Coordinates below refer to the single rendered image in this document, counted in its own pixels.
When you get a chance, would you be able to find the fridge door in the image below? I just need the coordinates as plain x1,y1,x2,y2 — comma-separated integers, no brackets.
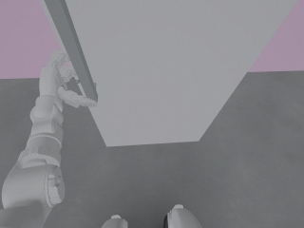
39,0,297,147

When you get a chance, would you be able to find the robot left thigh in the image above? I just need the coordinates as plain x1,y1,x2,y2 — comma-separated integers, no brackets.
102,218,128,228

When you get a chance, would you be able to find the left robot upper arm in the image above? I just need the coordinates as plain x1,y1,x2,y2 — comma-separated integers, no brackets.
0,163,66,228

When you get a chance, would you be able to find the left robot shin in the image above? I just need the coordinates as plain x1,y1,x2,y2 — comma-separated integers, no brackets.
111,215,121,219

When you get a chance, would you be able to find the left robot hand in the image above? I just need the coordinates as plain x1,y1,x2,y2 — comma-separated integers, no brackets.
39,49,97,108

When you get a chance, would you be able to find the robot left forearm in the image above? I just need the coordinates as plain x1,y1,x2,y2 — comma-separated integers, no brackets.
1,95,64,208

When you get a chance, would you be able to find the handle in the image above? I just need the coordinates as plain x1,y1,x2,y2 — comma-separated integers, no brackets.
44,0,98,103

